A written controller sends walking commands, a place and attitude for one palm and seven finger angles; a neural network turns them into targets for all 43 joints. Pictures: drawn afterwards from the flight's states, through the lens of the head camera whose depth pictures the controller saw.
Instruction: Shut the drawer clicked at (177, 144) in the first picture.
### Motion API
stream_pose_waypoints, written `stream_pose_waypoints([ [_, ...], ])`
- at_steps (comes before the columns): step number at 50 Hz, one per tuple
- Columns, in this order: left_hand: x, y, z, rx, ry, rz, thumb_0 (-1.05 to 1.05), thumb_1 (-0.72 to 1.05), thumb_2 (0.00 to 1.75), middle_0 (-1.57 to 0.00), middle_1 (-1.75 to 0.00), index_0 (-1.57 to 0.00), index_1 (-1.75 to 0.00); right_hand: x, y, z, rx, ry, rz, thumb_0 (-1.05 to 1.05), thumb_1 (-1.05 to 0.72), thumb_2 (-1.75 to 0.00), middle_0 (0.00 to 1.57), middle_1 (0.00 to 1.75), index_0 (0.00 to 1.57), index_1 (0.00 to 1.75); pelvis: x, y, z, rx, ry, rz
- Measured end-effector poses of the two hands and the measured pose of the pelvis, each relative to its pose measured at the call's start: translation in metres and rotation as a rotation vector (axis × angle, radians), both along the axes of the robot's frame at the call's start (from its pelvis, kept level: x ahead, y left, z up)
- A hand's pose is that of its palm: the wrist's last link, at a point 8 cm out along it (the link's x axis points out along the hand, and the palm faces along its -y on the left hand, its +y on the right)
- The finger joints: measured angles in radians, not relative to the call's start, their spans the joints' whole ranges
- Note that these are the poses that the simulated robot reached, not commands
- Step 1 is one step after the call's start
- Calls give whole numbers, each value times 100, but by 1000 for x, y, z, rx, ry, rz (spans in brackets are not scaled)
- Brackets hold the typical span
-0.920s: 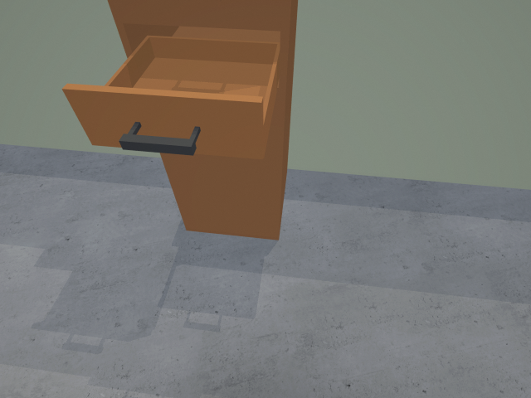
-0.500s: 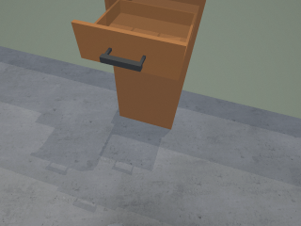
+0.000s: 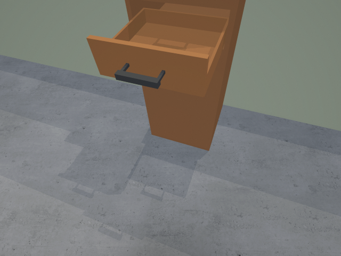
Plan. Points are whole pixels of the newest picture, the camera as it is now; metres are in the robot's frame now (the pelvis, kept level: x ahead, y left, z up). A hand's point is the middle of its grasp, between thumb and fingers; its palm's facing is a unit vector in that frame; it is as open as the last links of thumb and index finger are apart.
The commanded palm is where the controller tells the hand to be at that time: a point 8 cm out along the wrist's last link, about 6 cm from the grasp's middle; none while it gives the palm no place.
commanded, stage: stand and wait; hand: left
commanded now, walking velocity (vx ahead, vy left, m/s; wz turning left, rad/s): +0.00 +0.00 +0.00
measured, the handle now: (140, 74) +0.60 +0.12 +0.08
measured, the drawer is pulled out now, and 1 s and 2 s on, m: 0.30 0.30 0.30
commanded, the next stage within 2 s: turn or walk to find it in 0.18 s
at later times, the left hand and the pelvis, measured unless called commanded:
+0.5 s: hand out of the picture +0.04 +0.18 -0.18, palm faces +0.12 -0.97 -0.22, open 7.4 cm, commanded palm none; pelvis +0.01 -0.01 -0.01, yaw +4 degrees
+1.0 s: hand out of the picture +0.00 +0.18 -0.17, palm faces +0.11 -0.97 -0.21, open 7.4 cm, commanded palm none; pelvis +0.01 -0.01 +0.00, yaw +3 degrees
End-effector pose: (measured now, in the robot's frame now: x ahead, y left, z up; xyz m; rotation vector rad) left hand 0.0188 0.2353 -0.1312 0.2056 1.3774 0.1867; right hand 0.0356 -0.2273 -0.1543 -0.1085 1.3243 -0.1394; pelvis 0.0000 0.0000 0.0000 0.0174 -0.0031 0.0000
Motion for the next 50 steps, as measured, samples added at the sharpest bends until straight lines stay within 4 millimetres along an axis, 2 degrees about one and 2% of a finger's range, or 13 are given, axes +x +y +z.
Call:
stream_pose_waypoints([
  [6, -1, -20, -4, -26, 6, 21, 1, 91, 90, -20, -30, -20, -30, -5, -11, 2, -14, 35, -2, 0, -91, -90, 20, 30, 20, 30, 6, -11, 1, -4, -13, -4],
  [13, 5, -28, -8, -35, 0, 29, 1, 91, 90, -20, -30, -20, -30, -16, -19, 5, -30, 77, -10, 0, -91, -90, 20, 30, 19, 30, 10, -20, 2, -10, -18, 2],
  [20, 11, -21, -12, -30, -33, 65, 1, 91, 90, -20, -30, -20, -30, -20, -21, 4, -41, 112, 2, 0, -91, -90, 20, 30, 19, 30, 11, -19, -2, -17, -24, 41],
  [26, 11, -6, -17, -26, -58, 104, 1, 90, 90, -20, -30, -20, -30, -10, -13, 5, -61, 99, 41, 1, -91, -90, 20, 30, 19, 30, 12, -10, -5, -13, -34, 70],
  [31, 2, -1, -13, -20, -50, 120, 1, 91, 90, -20, -30, -19, -30, 3, -3, 7, -48, 70, 74, 0, -91, -90, 20, 30, 19, 30, 10, -7, -2, -16, -25, 79],
  [39, -21, -4, -9, -26, 9, 119, 1, 91, 90, -20, -30, -19, -30, 17, -2, 10, -46, 23, 80, 1, -93, -90, 20, 30, 20, 30, 9, -5, 1, -13, -26, 69],
  [44, -28, -8, -8, -36, 30, 113, 1, 90, 90, -20, -30, -19, -30, 17, -3, 11, -45, 18, 79, 1, -92, -90, 20, 30, 20, 30, 8, -4, 3, -13, -30, 62],
  [50, -29, -12, -8, -47, 32, 106, 1, 90, 90, -20, -30, -20, -30, 6, -3, 12, -45, 45, 76, 1, -92, -90, 20, 30, 20, 30, 8, -5, 4, -14, -30, 59],
])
